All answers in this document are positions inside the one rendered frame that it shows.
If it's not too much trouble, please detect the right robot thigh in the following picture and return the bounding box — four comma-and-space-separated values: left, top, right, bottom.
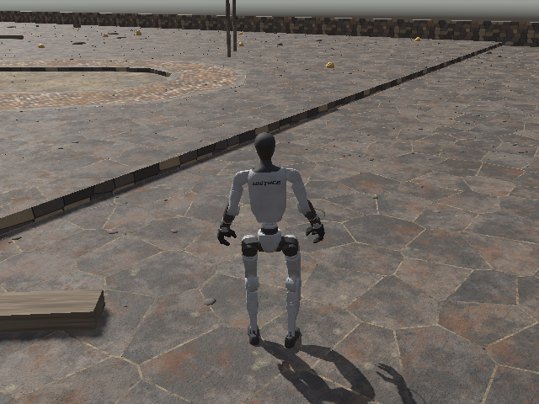
281, 235, 301, 293

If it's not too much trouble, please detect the right robot hand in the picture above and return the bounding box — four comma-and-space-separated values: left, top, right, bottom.
306, 224, 325, 243

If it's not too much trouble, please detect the left robot thigh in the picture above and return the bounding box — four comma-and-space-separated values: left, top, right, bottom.
241, 235, 259, 292

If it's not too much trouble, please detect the robot left upper arm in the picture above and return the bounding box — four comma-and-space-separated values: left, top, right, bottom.
227, 170, 249, 216

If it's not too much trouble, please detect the left robot hand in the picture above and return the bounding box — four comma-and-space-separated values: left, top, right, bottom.
217, 229, 237, 246

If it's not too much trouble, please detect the robot right upper arm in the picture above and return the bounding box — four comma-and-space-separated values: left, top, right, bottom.
284, 168, 311, 214

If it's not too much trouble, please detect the robot left forearm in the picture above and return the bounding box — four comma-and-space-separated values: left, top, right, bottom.
219, 203, 235, 232

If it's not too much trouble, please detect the robot right forearm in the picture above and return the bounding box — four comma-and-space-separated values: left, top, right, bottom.
303, 200, 322, 229

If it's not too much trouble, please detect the robot thigh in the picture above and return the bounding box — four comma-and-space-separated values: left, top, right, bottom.
281, 235, 301, 293
241, 235, 259, 292

